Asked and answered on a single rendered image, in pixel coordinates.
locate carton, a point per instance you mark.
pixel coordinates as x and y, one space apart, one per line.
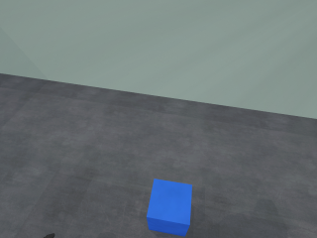
170 207

